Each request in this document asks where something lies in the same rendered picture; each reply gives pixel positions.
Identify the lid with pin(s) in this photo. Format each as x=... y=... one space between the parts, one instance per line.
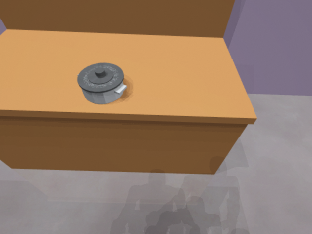
x=112 y=78

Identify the knob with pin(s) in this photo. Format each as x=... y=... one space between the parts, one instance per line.
x=99 y=71

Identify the pot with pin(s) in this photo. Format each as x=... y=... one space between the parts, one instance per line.
x=105 y=97

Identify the table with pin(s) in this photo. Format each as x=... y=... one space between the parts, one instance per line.
x=184 y=107

